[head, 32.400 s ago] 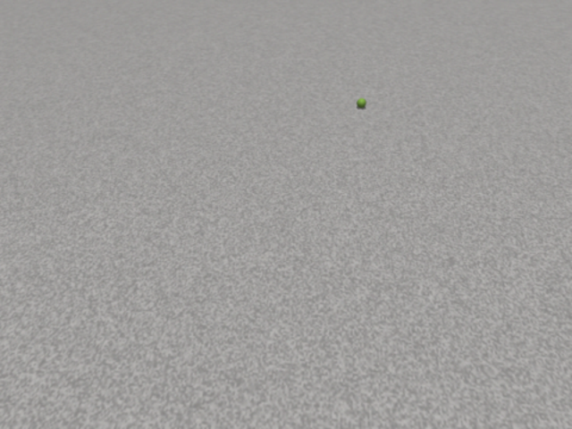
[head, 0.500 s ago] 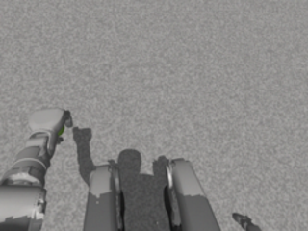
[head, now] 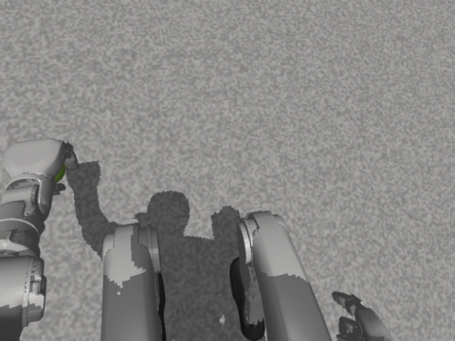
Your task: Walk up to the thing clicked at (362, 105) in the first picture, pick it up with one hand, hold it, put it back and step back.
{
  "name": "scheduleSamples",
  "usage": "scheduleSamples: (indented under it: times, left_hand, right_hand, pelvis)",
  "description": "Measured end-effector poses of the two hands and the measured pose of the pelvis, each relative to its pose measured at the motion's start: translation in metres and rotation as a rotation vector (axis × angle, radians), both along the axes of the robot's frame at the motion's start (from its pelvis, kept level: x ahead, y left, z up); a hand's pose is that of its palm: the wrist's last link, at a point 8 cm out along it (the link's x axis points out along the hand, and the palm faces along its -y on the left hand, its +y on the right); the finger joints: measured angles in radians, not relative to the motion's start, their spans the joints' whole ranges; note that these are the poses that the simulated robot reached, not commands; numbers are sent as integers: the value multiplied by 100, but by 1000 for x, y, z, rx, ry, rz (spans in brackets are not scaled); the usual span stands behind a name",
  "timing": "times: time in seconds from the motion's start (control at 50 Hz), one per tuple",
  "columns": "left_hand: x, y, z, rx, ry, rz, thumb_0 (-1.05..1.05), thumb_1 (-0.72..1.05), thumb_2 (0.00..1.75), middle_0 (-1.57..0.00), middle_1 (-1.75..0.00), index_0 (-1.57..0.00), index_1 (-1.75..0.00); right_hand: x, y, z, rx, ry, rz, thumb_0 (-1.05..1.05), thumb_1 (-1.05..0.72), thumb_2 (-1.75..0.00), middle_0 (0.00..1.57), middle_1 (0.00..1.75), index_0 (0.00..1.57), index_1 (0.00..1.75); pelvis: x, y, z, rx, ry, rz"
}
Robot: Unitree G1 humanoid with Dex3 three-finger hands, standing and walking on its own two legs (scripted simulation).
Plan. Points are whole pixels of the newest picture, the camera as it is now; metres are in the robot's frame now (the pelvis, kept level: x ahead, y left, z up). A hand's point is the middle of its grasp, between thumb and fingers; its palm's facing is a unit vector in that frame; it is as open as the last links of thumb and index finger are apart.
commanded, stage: crouch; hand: left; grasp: from above
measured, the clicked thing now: (48, 169) +0.43 +0.31 -0.20
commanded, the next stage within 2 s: lower in 0.38 s
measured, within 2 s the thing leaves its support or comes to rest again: rests again in 1.82 s
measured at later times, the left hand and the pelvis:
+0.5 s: hand (59, 178) +0.42 +0.30 -0.23, palm faces -0.46 -0.07 -0.88, open 6.2 cm; pelvis -0.01 +0.00 -0.06, yaw -1 degrees
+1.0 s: hand (70, 183) +0.42 +0.30 -0.30, palm faces -0.45 -0.09 -0.89, open 6.3 cm; pelvis +0.00 +0.00 -0.09, yaw -4 degrees
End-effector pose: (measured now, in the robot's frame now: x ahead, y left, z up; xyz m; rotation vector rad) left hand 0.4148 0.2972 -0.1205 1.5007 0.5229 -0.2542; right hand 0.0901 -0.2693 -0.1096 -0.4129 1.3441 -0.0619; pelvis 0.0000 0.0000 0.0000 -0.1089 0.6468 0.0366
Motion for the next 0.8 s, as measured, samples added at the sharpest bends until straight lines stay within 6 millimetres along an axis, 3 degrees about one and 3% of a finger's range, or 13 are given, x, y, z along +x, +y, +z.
scheduleSamples:
  times: [0.38, 0.6, 0.8]
  left_hand:
    - [7, 6, -44, 6, -22, -11, -6, 35, 35, -70, -52, -102, -55]
    - [9, 5, -64, -1, 6, -4, -6, 34, 36, -72, -50, -103, -55]
    - [9, 6, -97, -31, 6, -6, -7, 34, 35, -73, -47, -103, -52]
  right_hand:
    - [-35, 4, -44, 2, 73, -19, 0, -91, -90, 20, 30, 20, 30]
    - [-37, -1, -56, 0, 93, 1, 0, -91, -90, 20, 30, 20, 30]
    - [-36, -9, -68, -22, 113, 46, 0, -91, -90, 20, 30, 20, 30]
  pelvis:
    - [-9, 3, -48, -11, -34, -15]
    - [-7, 0, -62, -9, -44, -21]
    - [-7, -3, -82, -18, -72, -37]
